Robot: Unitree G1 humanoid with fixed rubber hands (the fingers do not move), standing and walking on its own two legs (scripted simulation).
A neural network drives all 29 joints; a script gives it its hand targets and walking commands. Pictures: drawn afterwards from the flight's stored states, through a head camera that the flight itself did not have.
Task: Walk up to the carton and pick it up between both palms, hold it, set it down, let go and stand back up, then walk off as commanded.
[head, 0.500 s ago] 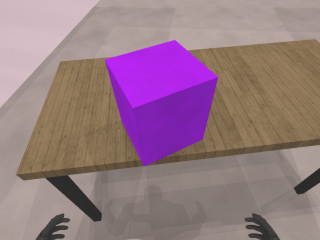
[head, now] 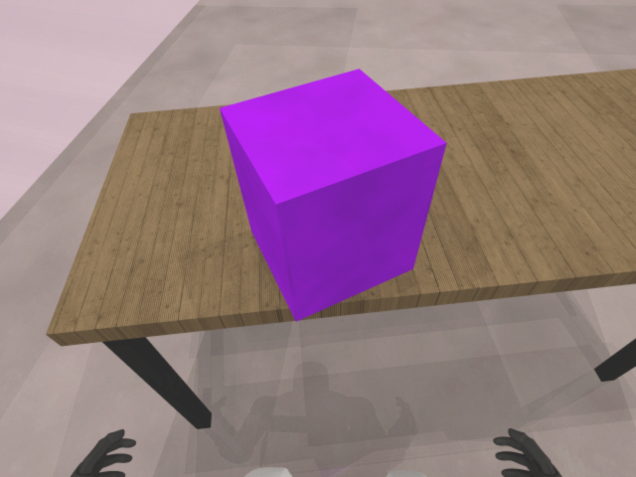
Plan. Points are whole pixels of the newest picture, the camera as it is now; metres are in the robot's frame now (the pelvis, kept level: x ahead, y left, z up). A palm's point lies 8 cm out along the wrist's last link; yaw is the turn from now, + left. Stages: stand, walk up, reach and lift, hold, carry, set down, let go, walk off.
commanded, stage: walk up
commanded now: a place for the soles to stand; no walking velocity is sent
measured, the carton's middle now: (327, 197) +0.47 +0.00 +0.08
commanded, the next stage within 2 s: none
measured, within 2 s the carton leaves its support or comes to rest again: neither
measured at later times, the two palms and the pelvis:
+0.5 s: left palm out of the picture +0.08 +0.33 -0.07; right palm out of the picture +0.12 -0.25 -0.09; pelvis -0.01 +0.02 +0.00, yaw +2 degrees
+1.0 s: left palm out of the picture +0.08 +0.32 -0.07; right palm out of the picture +0.12 -0.25 -0.09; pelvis -0.01 +0.02 +0.00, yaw +2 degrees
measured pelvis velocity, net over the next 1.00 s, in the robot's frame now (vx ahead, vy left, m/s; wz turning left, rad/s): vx -0.01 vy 0.02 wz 0.03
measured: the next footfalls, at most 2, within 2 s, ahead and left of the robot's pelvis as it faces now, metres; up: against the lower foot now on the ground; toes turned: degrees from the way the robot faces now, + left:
none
